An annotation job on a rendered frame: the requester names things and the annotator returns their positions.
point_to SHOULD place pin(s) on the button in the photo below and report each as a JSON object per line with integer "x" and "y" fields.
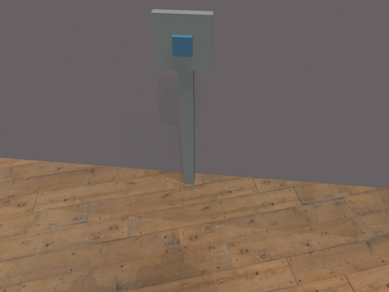
{"x": 182, "y": 45}

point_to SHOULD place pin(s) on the panel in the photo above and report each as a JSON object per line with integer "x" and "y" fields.
{"x": 199, "y": 24}

